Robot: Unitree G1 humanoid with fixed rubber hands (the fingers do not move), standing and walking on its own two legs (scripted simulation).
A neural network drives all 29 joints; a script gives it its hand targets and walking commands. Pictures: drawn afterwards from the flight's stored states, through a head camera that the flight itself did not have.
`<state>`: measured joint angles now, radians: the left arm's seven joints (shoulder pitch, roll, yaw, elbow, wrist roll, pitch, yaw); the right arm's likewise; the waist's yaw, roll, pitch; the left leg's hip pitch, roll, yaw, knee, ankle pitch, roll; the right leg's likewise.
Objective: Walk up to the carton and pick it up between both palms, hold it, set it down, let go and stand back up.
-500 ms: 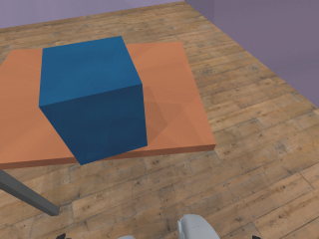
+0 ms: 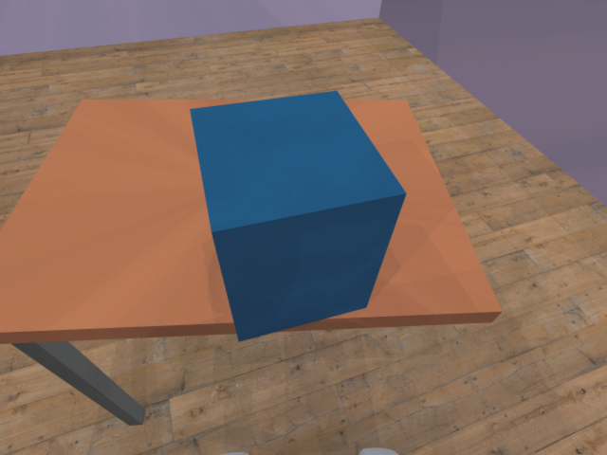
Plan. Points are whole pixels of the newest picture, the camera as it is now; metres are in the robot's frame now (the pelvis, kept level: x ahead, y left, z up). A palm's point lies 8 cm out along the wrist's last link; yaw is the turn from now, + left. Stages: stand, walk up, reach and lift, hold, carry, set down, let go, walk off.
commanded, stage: walk up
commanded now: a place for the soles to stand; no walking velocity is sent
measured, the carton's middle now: (287, 218) +0.40 +0.04 +0.08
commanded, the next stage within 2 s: none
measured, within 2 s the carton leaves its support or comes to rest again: neither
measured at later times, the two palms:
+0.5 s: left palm out of the picture +0.09 +0.23 -0.09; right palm out of the picture +0.08 -0.28 -0.10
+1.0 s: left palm out of the picture +0.07 +0.24 -0.10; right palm out of the picture +0.10 -0.28 -0.09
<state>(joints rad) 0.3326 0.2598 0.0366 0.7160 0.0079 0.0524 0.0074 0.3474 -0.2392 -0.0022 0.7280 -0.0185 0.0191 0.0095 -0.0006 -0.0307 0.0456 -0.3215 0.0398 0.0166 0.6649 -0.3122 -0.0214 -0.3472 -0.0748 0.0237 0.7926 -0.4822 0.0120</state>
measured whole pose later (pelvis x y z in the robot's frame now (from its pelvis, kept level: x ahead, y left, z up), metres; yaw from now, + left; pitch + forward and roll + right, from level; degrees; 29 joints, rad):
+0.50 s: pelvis +0.00 -0.03 +0.01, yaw +3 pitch -1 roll +1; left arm 0.23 0.24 0.00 0.73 -0.01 0.05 -0.02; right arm 0.35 -0.29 -0.01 0.67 -0.01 0.02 -0.02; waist -0.01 0.02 0.05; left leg -0.29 0.03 -0.03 0.59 -0.26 -0.04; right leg -0.27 -0.03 -0.05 0.63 -0.33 -0.01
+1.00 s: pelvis +0.00 -0.02 +0.01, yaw +3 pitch -1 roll +0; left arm 0.26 0.27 0.01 0.75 0.01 0.04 -0.03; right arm 0.35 -0.29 -0.01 0.67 -0.01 0.01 0.00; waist 0.01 0.01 0.04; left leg -0.30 0.04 -0.04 0.58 -0.26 -0.04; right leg -0.25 -0.02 -0.06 0.58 -0.31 -0.01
